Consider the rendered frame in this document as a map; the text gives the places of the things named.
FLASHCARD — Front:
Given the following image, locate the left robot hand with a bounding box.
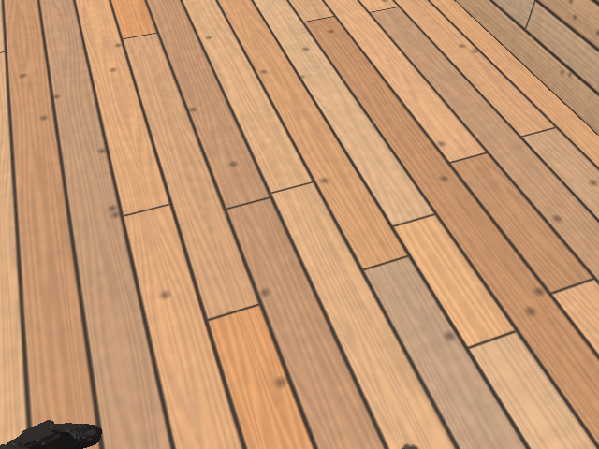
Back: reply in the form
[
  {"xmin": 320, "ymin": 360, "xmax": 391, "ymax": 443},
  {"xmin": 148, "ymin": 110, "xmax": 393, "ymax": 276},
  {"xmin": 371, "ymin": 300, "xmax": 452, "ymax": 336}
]
[{"xmin": 0, "ymin": 420, "xmax": 102, "ymax": 449}]

